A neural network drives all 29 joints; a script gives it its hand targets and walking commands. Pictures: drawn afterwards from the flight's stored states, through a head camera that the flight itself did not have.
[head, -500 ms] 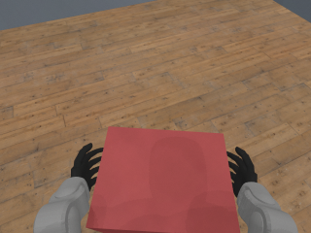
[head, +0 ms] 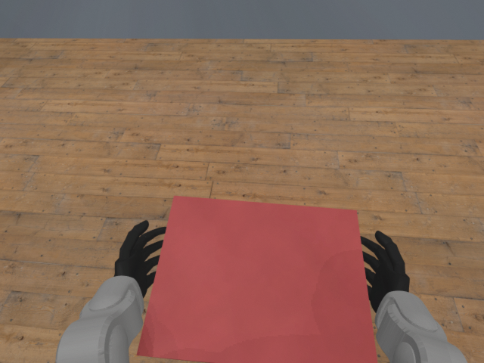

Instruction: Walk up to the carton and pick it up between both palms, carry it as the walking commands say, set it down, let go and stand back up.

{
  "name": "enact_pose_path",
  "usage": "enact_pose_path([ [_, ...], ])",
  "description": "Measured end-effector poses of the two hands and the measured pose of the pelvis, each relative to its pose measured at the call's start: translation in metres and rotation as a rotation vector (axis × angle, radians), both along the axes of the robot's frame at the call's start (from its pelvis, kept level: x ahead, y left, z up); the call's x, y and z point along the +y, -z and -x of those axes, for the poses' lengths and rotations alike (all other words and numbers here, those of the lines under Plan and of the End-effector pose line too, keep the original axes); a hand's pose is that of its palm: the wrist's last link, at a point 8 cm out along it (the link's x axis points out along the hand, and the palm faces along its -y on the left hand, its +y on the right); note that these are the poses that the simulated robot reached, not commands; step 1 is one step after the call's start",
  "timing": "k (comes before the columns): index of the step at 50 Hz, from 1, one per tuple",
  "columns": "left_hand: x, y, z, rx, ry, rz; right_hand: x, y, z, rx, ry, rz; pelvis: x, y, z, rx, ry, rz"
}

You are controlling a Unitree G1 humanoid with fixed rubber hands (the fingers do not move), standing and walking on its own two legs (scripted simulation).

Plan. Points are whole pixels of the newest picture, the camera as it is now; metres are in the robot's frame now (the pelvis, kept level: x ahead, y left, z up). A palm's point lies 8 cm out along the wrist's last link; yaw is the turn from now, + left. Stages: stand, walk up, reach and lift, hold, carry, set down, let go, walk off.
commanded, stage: carry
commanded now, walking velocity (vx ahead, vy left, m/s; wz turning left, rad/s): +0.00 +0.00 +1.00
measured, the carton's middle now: (255, 293) +0.23 -0.02 +0.00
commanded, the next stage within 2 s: none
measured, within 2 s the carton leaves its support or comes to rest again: neither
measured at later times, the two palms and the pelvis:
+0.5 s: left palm (22, 303) +0.22 +0.31 +0.04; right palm (241, 208) +0.36 +0.00 +0.05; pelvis +0.07 +0.06 +0.01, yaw +25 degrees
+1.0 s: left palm out of the picture +0.08 +0.36 +0.09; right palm (135, 195) +0.36 +0.16 +0.09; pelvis +0.09 +0.10 +0.01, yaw +53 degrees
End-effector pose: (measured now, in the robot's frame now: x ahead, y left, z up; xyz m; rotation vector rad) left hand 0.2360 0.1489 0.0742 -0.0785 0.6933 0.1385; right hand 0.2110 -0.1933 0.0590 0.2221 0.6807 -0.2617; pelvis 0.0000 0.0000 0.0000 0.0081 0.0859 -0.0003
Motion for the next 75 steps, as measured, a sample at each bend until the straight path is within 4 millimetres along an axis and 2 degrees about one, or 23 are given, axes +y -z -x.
enact_pose_path([
  [4, 0.015, -0.006, 0.0, -0.015, -0.103, -0.013, 0.015, -0.014, -0.045, -0.02, -0.125, 0.017, -0.006, -0.006, -0.019, -0.006, -0.091, -0.001],
  [9, 0.053, -0.017, 0.015, -0.023, -0.285, 0.004, 0.06, -0.027, -0.088, -0.028, -0.292, 0.012, -0.003, -0.013, -0.044, -0.014, -0.186, -0.024],
  [13, 0.088, -0.012, 0.022, -0.026, -0.395, 0.026, 0.106, -0.028, -0.116, -0.032, -0.385, 0.014, 0.015, -0.007, -0.063, -0.028, -0.249, -0.014],
  [17, 0.127, 0.007, 0.017, -0.023, -0.447, 0.045, 0.151, -0.015, -0.137, -0.03, -0.439, 0.033, 0.042, 0.009, -0.079, -0.039, -0.282, -0.019],
  [21, 0.154, 0.021, 0.01, 0.06, -0.455, 0.047, 0.178, 0.003, -0.146, 0.049, -0.481, 0.084, 0.053, 0.005, -0.076, -0.042, -0.376, 0.011],
  [24, 0.163, 0.028, 0.017, 0.113, -0.503, 0.093, 0.19, 0.009, -0.145, 0.111, -0.496, 0.088, 0.06, -0.004, -0.074, -0.019, -0.422, 0.021],
  [27, 0.168, 0.027, 0.027, 0.135, -0.524, 0.096, 0.2, 0.008, -0.145, 0.136, -0.514, 0.078, 0.065, -0.012, -0.074, -0.007, -0.463, 0.024],
  [30, 0.175, 0.014, 0.036, 0.104, -0.568, 0.084, 0.214, -0.002, -0.149, 0.109, -0.551, 0.059, 0.068, -0.019, -0.077, 0.001, -0.517, 0.028],
  [34, 0.186, -0.018, 0.048, 0.016, -0.643, 0.027, 0.238, -0.023, -0.161, 0.021, -0.631, 0.01, 0.068, -0.027, -0.082, 0.01, -0.597, 0.03],
  [37, 0.191, -0.041, 0.062, -0.059, -0.71, -0.037, 0.259, -0.038, -0.17, -0.059, -0.703, -0.03, 0.069, -0.026, -0.088, 0.025, -0.647, 0.012],
  [40, 0.193, -0.052, 0.08, -0.095, -0.783, -0.065, 0.279, -0.049, -0.173, -0.098, -0.782, -0.049, 0.071, -0.024, -0.094, 0.004, -0.7, -0.011],
  [45, 0.196, -0.042, 0.115, -0.063, -0.912, -0.02, 0.312, -0.051, -0.168, -0.076, -0.923, 0.009, 0.081, -0.023, -0.102, -0.04, -0.839, -0.073],
  [49, 0.208, -0.023, 0.145, 0.007, -0.991, 0.008, 0.348, -0.036, -0.157, -0.012, -1.01, 0.044, 0.095, -0.016, -0.094, -0.067, -0.902, -0.086],
  [53, 0.235, 0.0, 0.176, 0.066, -1.056, 0.035, 0.393, -0.012, -0.139, 0.054, -1.06, 0.053, 0.119, -0.004, -0.079, -0.071, -0.969, -0.072],
  [56, 0.264, 0.016, 0.198, 0.047, -1.094, 0.046, 0.431, 0.004, -0.122, 0.05, -1.08, 0.036, 0.143, 0.013, -0.065, -0.063, -0.999, -0.056],
  [58, 0.284, 0.026, 0.212, 0.033, -1.124, 0.059, 0.456, 0.012, -0.111, 0.033, -1.117, 0.06, 0.15, 0.018, -0.055, -0.063, -1.04, -0.054],
  [60, 0.296, 0.033, 0.227, 0.038, -1.161, 0.077, 0.476, 0.018, -0.101, 0.034, -1.159, 0.089, 0.152, 0.017, -0.046, -0.071, -1.098, -0.036],
  [63, 0.299, 0.039, 0.254, 0.069, -1.222, 0.107, 0.5, 0.02, -0.084, 0.065, -1.22, 0.117, 0.155, 0.008, -0.037, -0.046, -1.162, -0.012],
  [66, 0.293, 0.034, 0.284, 0.104, -1.293, 0.109, 0.518, 0.02, -0.064, 0.104, -1.284, 0.113, 0.161, -0.003, -0.029, -0.031, -1.217, 0.006],
  [70, 0.284, 0.006, 0.323, 0.091, -1.409, 0.052, 0.545, 0.009, -0.035, 0.097, -1.397, 0.046, 0.166, -0.015, -0.021, -0.031, -1.316, 0.015],
  [73, 0.278, -0.021, 0.351, 0.013, -1.503, -0.021, 0.571, -0.012, -0.013, 0.02, -1.499, -0.023, 0.172, -0.018, -0.017, -0.028, -1.392, -0.007],
  [75, 0.274, -0.031, 0.367, -0.047, -1.558, -0.052, 0.59, -0.031, 0.0, -0.043, -1.555, -0.053, 0.179, -0.018, -0.015, -0.013, -1.419, -0.021],
])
